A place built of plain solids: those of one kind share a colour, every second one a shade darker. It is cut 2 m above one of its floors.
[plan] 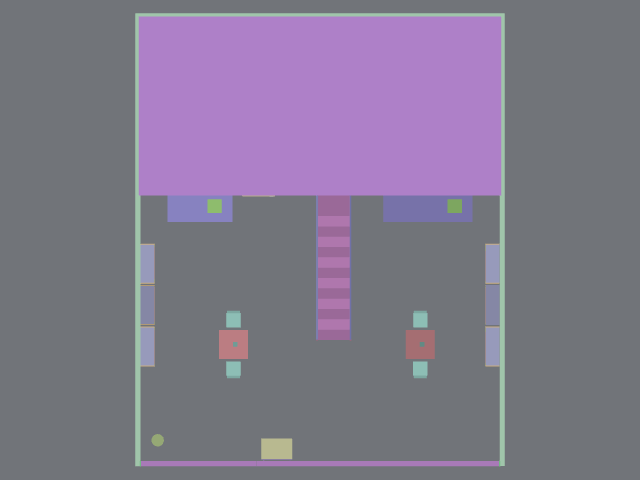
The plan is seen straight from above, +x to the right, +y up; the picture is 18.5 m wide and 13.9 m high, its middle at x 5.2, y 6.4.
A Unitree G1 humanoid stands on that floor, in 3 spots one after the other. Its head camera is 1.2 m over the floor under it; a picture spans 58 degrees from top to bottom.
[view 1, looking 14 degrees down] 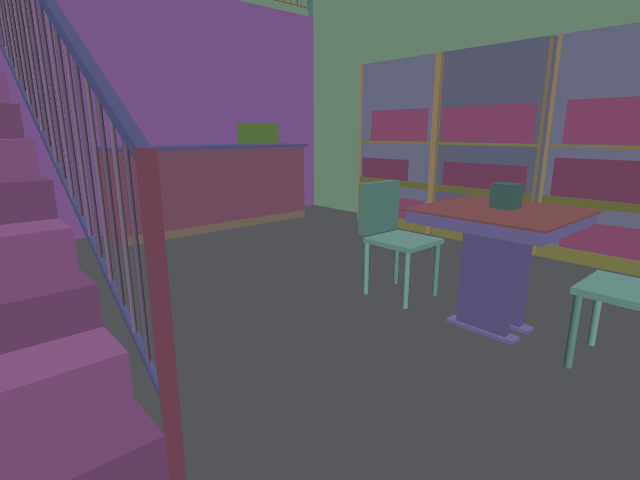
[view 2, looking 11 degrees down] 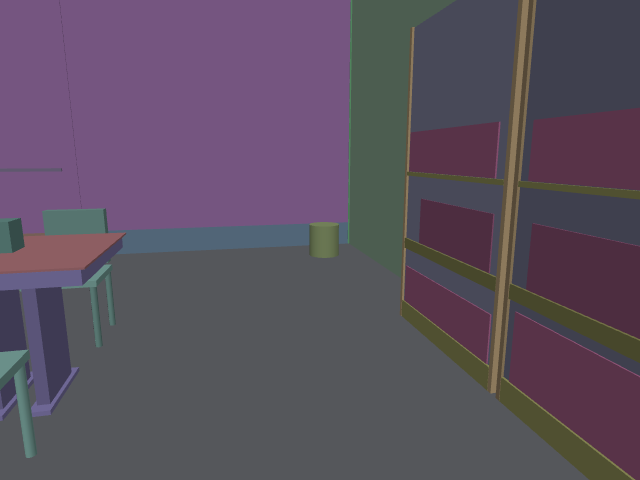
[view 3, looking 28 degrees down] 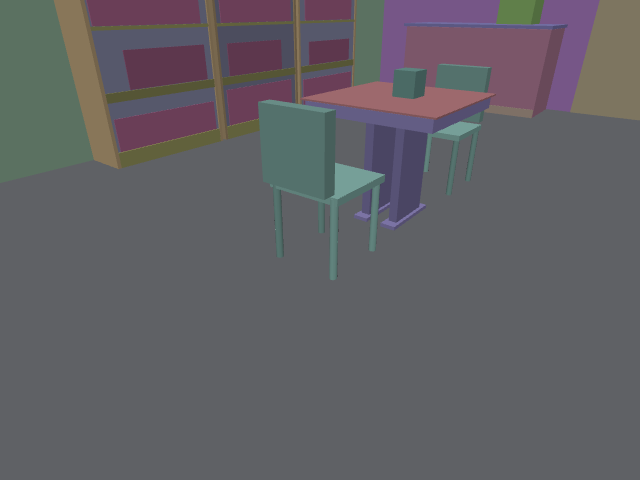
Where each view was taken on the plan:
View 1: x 5.60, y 2.20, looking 48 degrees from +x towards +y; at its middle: ground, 4.96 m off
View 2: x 1.73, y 5.68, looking -103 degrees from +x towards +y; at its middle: plant_pot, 5.15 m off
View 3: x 3.95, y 1.00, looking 128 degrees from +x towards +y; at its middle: ground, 2.56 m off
